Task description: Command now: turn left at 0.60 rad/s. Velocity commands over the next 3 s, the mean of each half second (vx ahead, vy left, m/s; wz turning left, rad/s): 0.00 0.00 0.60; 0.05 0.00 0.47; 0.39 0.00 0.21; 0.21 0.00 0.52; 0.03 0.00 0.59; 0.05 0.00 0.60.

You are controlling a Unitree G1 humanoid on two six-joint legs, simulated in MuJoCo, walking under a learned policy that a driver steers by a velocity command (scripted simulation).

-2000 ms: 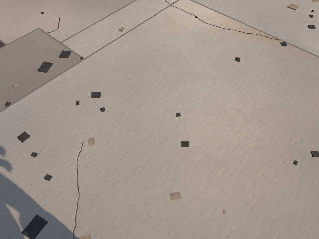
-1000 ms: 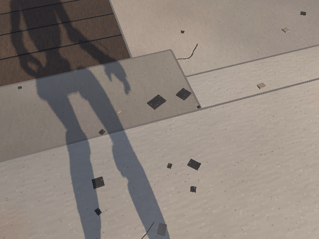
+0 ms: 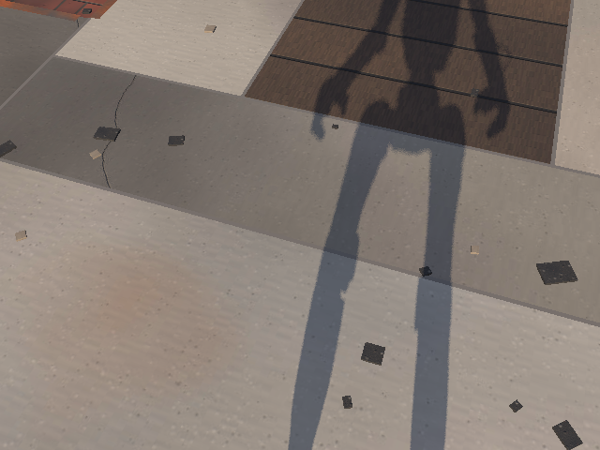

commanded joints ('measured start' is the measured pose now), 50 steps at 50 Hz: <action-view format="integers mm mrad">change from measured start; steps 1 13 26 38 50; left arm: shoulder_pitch -18 -51 -67 -59 47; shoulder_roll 222 166 128 131 142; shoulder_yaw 65 56 41 30 15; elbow -56 -62 -89 -108 -32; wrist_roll -12 2 -16 -1 -36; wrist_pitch -4 -13 -40 -36 -38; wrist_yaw -6 5 -20 7 -36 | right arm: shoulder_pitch -70 -52 -64 -3 123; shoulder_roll -68 -135 -164 -109 -64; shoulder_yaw -8 -16 -24 -32 10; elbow -110 -92 -82 -39 27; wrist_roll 0 -8 -10 5 2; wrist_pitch -18 -66 -42 -17 -62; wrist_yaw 13 -8 -8 -16 13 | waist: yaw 35 -7 -35 -20 -62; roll -213 120 136 -150 -127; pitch -134 -144 -145 -70 -99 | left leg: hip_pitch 20 346 290 -139 512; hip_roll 7 184 136 -73 -33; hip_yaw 67 -275 -470 -79 52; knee -147 -590 -540 276 -565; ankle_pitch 4 575 419 -23 140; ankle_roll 13 325 330 -3 134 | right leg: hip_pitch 147 -402 -213 68 -172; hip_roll -247 14 93 -176 -144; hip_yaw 133 148 182 271 187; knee -94 737 278 -112 -58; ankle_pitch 413 -163 -161 301 -192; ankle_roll -214 77 74 -201 -133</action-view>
